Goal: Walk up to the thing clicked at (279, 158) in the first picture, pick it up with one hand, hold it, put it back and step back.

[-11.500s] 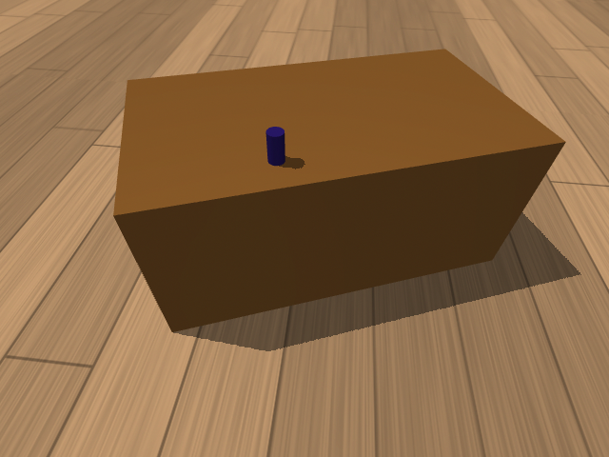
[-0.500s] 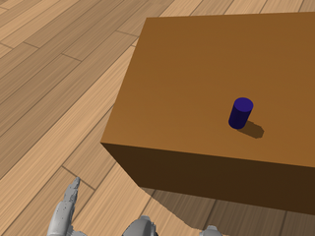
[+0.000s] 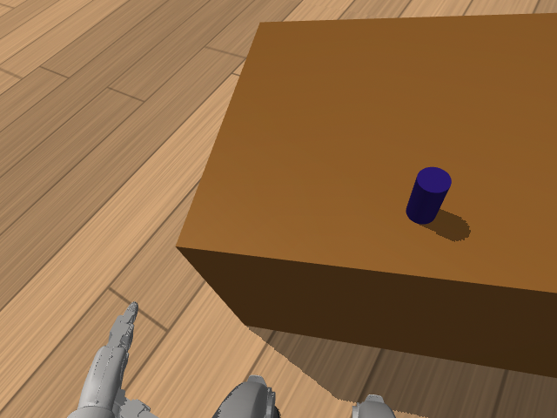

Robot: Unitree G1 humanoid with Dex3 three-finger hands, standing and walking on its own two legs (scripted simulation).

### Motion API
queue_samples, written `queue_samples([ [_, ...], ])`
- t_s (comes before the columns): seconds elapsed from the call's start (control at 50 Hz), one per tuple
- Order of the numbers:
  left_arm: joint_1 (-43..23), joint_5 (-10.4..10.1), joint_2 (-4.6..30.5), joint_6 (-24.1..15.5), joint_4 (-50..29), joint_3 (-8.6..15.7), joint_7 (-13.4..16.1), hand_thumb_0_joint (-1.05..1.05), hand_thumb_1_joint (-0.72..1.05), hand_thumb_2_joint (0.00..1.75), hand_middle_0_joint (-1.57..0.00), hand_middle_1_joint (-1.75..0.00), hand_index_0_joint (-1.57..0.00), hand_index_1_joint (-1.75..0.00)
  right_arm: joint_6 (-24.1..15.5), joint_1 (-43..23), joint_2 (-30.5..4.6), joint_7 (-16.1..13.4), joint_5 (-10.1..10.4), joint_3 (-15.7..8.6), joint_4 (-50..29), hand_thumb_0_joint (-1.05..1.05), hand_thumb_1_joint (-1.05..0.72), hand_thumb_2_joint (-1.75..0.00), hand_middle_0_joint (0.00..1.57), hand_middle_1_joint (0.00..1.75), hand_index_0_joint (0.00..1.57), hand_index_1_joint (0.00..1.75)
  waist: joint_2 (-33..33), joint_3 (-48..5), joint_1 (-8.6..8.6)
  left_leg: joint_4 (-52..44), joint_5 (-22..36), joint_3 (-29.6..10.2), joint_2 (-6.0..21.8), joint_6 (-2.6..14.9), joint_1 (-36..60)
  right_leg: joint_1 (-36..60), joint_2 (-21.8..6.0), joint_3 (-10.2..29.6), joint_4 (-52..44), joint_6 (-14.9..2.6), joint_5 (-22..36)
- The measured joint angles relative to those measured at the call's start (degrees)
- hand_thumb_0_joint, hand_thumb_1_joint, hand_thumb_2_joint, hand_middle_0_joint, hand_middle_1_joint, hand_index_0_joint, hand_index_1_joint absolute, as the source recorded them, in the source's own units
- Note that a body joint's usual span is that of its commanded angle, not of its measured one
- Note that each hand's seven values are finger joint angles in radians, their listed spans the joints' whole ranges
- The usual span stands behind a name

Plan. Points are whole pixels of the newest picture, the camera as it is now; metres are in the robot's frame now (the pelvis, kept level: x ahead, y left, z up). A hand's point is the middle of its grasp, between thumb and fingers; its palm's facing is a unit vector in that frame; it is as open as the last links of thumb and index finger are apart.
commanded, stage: approach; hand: right
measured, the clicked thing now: (426, 197) +0.50 -0.17 -0.04
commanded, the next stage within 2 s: close in in 0.08 s
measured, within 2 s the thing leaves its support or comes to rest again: leaves its support in 1.96 s
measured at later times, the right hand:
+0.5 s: hand (455, 202) +0.47 -0.21 -0.03, palm faces +0.08 +1.00 +0.04, open 17.6 cm
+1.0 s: hand (424, 200) +0.48 -0.16 -0.03, palm faces +0.08 +1.00 +0.01, open 17.3 cm
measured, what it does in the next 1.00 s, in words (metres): stands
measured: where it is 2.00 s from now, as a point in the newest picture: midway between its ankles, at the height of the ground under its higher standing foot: outside the picture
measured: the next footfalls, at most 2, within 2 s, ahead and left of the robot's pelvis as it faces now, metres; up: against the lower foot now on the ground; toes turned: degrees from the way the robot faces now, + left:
none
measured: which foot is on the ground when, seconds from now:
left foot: down 0.00-1.00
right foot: down 0.00-1.00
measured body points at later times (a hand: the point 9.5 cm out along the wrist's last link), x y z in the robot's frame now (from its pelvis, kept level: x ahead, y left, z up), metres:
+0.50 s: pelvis -0.01 +0.00 -0.04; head +0.12 -0.06 +0.39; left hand +0.13 +0.27 +0.00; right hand +0.46 -0.26 -0.03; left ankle +0.04 +0.15 -0.66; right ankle +0.01 -0.12 -0.66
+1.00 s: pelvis -0.02 +0.01 -0.05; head +0.12 -0.04 +0.38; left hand +0.13 +0.28 -0.01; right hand +0.47 -0.22 -0.03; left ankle +0.04 +0.15 -0.66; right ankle +0.01 -0.12 -0.66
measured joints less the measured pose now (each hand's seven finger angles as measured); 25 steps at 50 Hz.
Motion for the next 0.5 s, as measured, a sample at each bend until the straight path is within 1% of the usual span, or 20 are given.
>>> queue_samples([
  [0.04, 0.4, 0.5, -0.7, -0.1, -2.6, -0.4, -0.2, -0.01, -0.53, 0.04, -0.06, -0.06, -0.06, -0.06, -0.7, 0.2, 2.0, -1.1, -0.9, 0.8, -1.0, -0.01, 0.55, -0.05, 0.05, 0.04, 0.05, 0.05, 0.6, -0.3, 0.32, 0.9, -0.2, -0.1, 0.0, 0.07, -1.0, -0.9, 0.0, -0.1, 0.7, 0.1, -0.2],
  [0.1, 1.1, 1.1, -1.7, -1.3, -5.0, -0.3, -1.1, -0.01, -0.53, 0.04, -0.06, -0.06, -0.07, -0.06, -2.1, 0.0, 4.4, -2.8, -1.5, 1.9, -0.4, -0.01, 0.55, -0.05, 0.05, 0.04, 0.05, 0.05, 1.2, -0.2, 1.33, 2.3, -0.6, 0.0, 0.0, 0.19, -2.5, -2.4, 0.0, 0.2, 2.1, 0.24, -0.5],
  [0.16, 2.1, 2.0, -2.0, -1.4, -6.9, 1.1, -1.8, 0.0, -0.52, 0.03, -0.06, -0.06, -0.07, -0.05, -3.6, 0.3, 6.8, -5.7, -2.8, 2.2, -2.9, -0.01, 0.55, -0.05, 0.05, 0.04, 0.05, 0.05, 1.6, 0.3, 2.25, 4.2, -0.9, 0.0, -0.2, 0.28, -5.1, -4.9, -0.1, 0.3, 4.0, 0.35, -1.0],
  [0.22, 2.7, 2.6, -1.5, -1.2, -7.7, 3.0, -2.1, 0.0, -0.51, 0.03, -0.06, -0.06, -0.07, -0.05, -6.2, -0.8, 8.3, -8.4, -3.5, 2.8, -3.2, -0.01, 0.55, -0.05, 0.05, 0.05, 0.05, 0.05, 1.7, 1.0, 3.24, 6.4, -1.3, -0.1, -0.4, 0.26, -8.0, -7.8, -0.2, 0.3, 6.4, 0.37, -1.6],
  [0.28, 2.5, 3.2, -1.0, 0.0, -9.7, 4.0, -2.1, 0.0, -0.52, 0.03, -0.06, -0.06, -0.07, -0.05, -7.5, -1.5, 9.4, -11.0, -5.0, 2.1, -4.4, -0.02, 0.56, -0.05, 0.05, 0.04, 0.05, 0.05, 1.7, 1.2, 4.59, 8.5, -1.7, -0.5, -0.8, 0.17, -11.0, -10.6, -0.6, 0.1, 8.7, 0.38, -2.3],
  [0.3, 2.6, 3.4, -1.0, 0.2, -10.6, 4.3, -2.1, -0.01, -0.52, 0.03, -0.06, -0.06, -0.07, -0.05, -8.3, -2.0, 9.8, -11.9, -5.2, 1.9, -4.8, -0.02, 0.56, -0.05, 0.05, 0.04, 0.05, 0.05, 1.7, 1.3, 4.94, 9.0, -1.8, -0.5, -0.9, 0.17, -11.6, -11.2, -0.7, 0.0, 9.3, 0.41, -2.4],
  [0.36, 2.7, 3.7, -1.1, 0.8, -13.3, 4.2, -2.3, -0.01, -0.52, 0.04, -0.06, -0.06, -0.07, -0.05, -9.2, -3.5, 10.4, -14.5, -6.2, 1.7, -4.6, -0.02, 0.56, -0.04, 0.05, 0.04, 0.05, 0.05, 1.6, 1.2, 5.97, 9.8, -2.0, -0.4, -1.2, 0.23, -12.5, -12.1, -1.0, 0.2, 10.3, 0.55, -2.8],
  [0.38, 3.0, 3.8, -1.2, 1.1, -14.2, 4.1, -2.5, -0.01, -0.52, 0.04, -0.06, -0.06, -0.07, -0.05, -8.9, -3.5, 10.6, -15.3, -6.7, 1.8, -4.6, -0.02, 0.56, -0.04, 0.05, 0.04, 0.05, 0.05, 1.4, 0.9, 6.27, 9.9, -2.0, -0.4, -1.4, 0.27, -12.6, -12.2, -1.1, 0.3, 10.4, 0.61, -2.9],
  [0.44, 4.5, 4.1, -1.8, 1.7, -16.7, 4.0, -3.1, -0.01, -0.52, 0.04, -0.06, -0.06, -0.07, -0.05, -8.0, -2.9, 11.8, -17.0, -8.3, 1.8, -6.3, -0.02, 0.57, -0.04, 0.05, 0.04, 0.05, 0.05, 0.8, -0.4, 6.37, 9.7, -2.1, -0.4, -1.7, 0.46, -12.3, -11.8, -1.5, 0.3, 10.3, 0.82, -3.2],
  [0.5, 5.8, 4.0, -2.4, 2.1, -16.6, 4.5, -3.7, 0.0, -0.52, 0.03, -0.06, -0.06, -0.07, -0.05, -8.6, -3.3, 12.8, -18.5, -7.7, 3.6, -3.7, -0.02, 0.57, -0.04, 0.05, 0.04, 0.05, 0.05, -0.6, -0.9, 5.92, 9.5, -2.4, 0.1, -1.5, 0.56, -11.6, -11.3, -1.3, 0.7, 10.1, 0.81, -3.3],
])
